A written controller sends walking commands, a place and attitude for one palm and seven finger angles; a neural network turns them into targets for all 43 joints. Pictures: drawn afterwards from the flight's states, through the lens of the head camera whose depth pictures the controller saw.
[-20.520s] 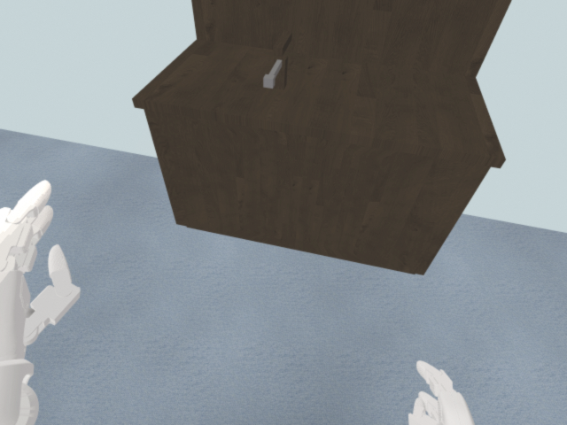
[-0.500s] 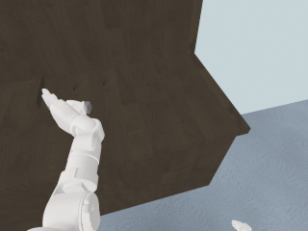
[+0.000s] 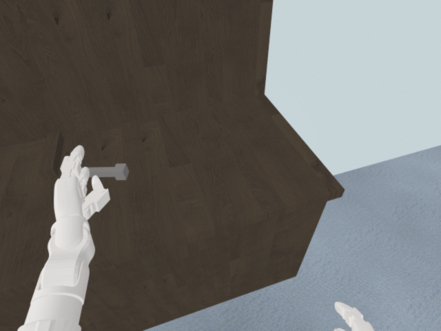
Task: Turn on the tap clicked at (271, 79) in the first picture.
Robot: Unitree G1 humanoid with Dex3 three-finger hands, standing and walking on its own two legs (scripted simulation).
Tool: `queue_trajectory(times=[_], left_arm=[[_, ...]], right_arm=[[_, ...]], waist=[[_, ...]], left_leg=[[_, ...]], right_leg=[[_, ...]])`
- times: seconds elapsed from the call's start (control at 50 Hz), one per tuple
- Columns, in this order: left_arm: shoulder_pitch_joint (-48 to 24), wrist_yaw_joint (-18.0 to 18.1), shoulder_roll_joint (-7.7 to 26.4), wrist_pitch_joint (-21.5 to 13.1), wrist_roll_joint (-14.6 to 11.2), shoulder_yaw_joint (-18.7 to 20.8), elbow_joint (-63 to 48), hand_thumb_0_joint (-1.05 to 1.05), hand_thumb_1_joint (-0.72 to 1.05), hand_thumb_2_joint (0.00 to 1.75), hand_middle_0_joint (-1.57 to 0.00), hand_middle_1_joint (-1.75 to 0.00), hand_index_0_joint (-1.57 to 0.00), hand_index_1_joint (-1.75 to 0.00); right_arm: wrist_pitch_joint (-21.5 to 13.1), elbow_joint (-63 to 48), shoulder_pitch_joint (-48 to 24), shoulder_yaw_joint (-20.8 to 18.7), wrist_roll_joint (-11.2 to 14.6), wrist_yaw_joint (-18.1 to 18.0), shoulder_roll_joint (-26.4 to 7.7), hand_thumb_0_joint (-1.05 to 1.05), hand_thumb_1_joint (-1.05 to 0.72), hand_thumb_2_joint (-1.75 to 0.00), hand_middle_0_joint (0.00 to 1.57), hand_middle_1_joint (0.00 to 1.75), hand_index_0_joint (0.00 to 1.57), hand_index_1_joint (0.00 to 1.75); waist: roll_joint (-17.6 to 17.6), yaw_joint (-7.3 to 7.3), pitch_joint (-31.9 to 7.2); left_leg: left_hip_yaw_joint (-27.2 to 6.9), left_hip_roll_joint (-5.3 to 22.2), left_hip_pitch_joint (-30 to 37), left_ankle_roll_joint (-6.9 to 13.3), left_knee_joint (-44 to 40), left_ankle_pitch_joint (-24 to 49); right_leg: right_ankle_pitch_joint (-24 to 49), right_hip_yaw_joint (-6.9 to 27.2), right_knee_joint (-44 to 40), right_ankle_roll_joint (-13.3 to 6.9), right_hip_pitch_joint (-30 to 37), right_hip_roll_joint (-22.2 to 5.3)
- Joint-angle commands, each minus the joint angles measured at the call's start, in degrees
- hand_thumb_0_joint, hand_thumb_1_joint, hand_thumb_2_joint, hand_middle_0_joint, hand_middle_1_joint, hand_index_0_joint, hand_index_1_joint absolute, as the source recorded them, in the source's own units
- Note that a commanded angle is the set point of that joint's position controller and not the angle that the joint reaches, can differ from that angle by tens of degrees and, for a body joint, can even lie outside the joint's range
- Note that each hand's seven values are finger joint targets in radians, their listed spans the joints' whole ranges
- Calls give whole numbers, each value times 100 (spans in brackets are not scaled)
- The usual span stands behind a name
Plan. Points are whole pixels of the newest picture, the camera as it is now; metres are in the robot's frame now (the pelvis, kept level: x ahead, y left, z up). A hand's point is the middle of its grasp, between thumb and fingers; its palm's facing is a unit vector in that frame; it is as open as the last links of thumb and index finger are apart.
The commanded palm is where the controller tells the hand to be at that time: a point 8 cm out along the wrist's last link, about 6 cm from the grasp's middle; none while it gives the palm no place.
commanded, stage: draw the hand back beside the body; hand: left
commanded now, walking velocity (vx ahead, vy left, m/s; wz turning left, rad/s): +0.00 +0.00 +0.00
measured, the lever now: (121, 171) +0.46 +0.25 +0.02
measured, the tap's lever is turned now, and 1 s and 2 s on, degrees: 72 72 72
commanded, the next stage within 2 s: step back with the hand held close in 1.14 s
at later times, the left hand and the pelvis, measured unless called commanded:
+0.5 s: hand (52, 223) +0.25 +0.26 +0.14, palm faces +0.31 -0.92 -0.24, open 7.6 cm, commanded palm +0.20 +0.30 +0.15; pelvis -0.01 +0.04 +0.01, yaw +2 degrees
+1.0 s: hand out of the picture +0.18 +0.29 +0.16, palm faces +0.44 -0.84 -0.32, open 7.4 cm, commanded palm +0.14 +0.33 +0.18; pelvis -0.01 +0.04 +0.01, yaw +3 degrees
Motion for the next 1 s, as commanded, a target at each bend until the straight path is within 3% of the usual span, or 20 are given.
queue_trajectory(times=[0.0,0.04,0.06,0.08,0.14,0.2,0.24,0.26,0.32,0.36,0.42,0.56,0.62,0.68,0.74,0.76,0.84,0.94,0.98], left_arm=[[-1924,-215,1200,-738,30,19,-2237,0,90,90,-17,-20,-17,-20],[-1975,-223,1022,-821,36,-225,-2319,0,90,90,-17,-21,-17,-21],[-2117,-251,886,-882,55,-423,-2470,0,90,90,-17,-21,-17,-21],[-1942,-242,809,-908,55,-513,-2334,0,90,90,-17,-22,-17,-22],[-1431,-254,791,-946,45,-491,-2089,0,90,90,-18,-22,-18,-22],[-1047,-307,930,-975,29,-276,-2099,0,90,90,-18,-23,-18,-23],[-758,-321,1211,-1023,25,79,-2414,0,90,90,-18,-24,-18,-24],[-567,-345,1378,-1047,38,269,-2570,0,90,90,-18,-24,-18,-24],[-101,-412,1234,-1066,11,266,-3151,0,90,90,-18,-25,-18,-25],[103,-464,1291,-1051,11,354,-3425,0,90,90,-19,-26,-19,-26],[568,-515,1132,-1016,-13,297,-3683,0,90,90,-19,-27,-19,-27],[1206,-595,936,-972,16,156,-4260,0,90,90,-20,-29,-20,-29],[1484,-533,1124,-1007,19,405,-4478,0,90,90,-20,-30,-20,-30],[1695,-475,1318,-1068,47,645,-4913,0,90,90,-20,-30,-20,-30],[2153,-453,1343,-1055,27,793,-5023,0,90,90,-20,-30,-20,-30],[2232,-453,1400,-1055,22,864,-5135,0,90,90,-20,-30,-20,-30],[2768,-448,1358,-1041,-4,968,-5207,0,90,90,-20,-30,-20,-30],[2432,-454,1152,-1023,27,709,-4923,0,90,90,-20,-30,-20,-30],[2275,-431,1215,-1051,41,733,-4961,0,90,90,-20,-30,-20,-30]], right_arm=[[-547,-918,-932,-132,-14,-29,-618,0,-90,-90,20,30,20,30],[-700,-871,-959,-146,-42,-47,-637,0,-90,-90,20,30,20,30],[-762,-840,-972,-157,-35,-46,-636,0,-90,-90,20,30,20,30],[-818,-811,-948,-149,-52,-53,-643,0,-90,-90,20,30,20,30],[-854,-755,-987,-142,-74,-60,-687,0,-90,-90,20,30,20,30],[-803,-747,-1090,-104,-91,-50,-650,0,-90,-90,20,30,20,30],[-785,-779,-1134,-89,-117,-34,-635,0,-90,-90,20,30,20,30],[-780,-785,-1138,-78,-118,-22,-646,0,-90,-90,20,30,20,30],[-790,-902,-1130,-16,-158,25,-533,0,-90,-90,20,30,20,30],[-792,-940,-1135,-21,-172,50,-560,0,-90,-90,20,30,20,30],[-785,-1019,-1133,-54,-203,77,-541,0,-90,-90,20,30,20,30],[-811,-985,-1133,-90,-217,141,-587,0,-90,-90,20,30,20,30],[-835,-995,-1110,-127,-232,123,-608,0,-90,-90,20,30,20,30],[-878,-988,-1101,-130,-258,112,-587,0,-90,-90,20,30,20,30],[-894,-1001,-1096,-144,-255,117,-585,0,-90,-90,20,30,20,30],[-903,-991,-1115,-141,-250,119,-611,0,-90,-90,20,30,20,30],[-917,-1003,-1081,-172,-248,129,-593,0,-90,-90,20,30,20,30],[-931,-935,-1095,-186,-230,86,-609,0,-90,-90,20,30,20,30],[-954,-930,-1117,-187,-220,70,-608,0,-90,-90,20,30,20,30]], waist=[[212,213,-650],[-58,145,-643],[163,119,-604],[86,116,-511],[-512,173,-388],[-502,270,-326],[-336,380,-562],[151,438,-622],[569,498,-614],[459,484,-473],[-70,488,-364],[223,455,-131],[-1,501,-235],[278,537,-418],[127,563,-267],[390,566,-274],[164,582,-61],[21,475,212],[190,473,187]], left_leg=[[-396,78,-193,135,-585,512],[-452,89,26,146,-617,467],[-467,59,242,168,-683,486],[-490,64,343,180,-763,409],[-555,36,275,205,-920,231],[-570,12,301,198,-1070,218],[-600,18,331,169,-1157,441],[-637,21,409,128,-1230,565],[-705,63,558,18,-1333,1051],[-762,103,588,-20,-1354,1244],[-745,155,631,-8,-1325,1548],[-869,188,743,-145,-1317,1649],[-878,193,689,-117,-1284,1550],[-937,179,709,-176,-1253,1614],[-920,199,592,-182,-1215,1642],[-943,186,599,-193,-1201,1644],[-897,213,440,-173,-1146,1598],[-884,186,406,-68,-1170,1122],[-916,165,419,-55,-1195,901]], right_leg=[[749,1210,-1001,734,1245,-885],[495,1255,-1155,718,1160,-908],[234,1115,-1250,640,965,-837],[48,1048,-1262,601,893,-792],[-307,957,-1345,572,944,-756],[-311,820,-1354,525,1051,-709],[20,753,-1279,473,1388,-706],[189,678,-1253,429,1441,-671],[798,600,-1170,343,1654,-611],[910,562,-1212,323,1594,-573],[1161,532,-1198,335,1613,-533],[983,504,-1251,315,1367,-514],[949,501,-1221,320,1465,-521],[972,495,-1169,308,1576,-537],[1001,493,-1162,303,1549,-542],[977,521,-1178,297,1529,-549],[985,510,-1170,299,1458,-571],[598,518,-1242,336,1131,-581],[426,543,-1254,336,1100,-583]])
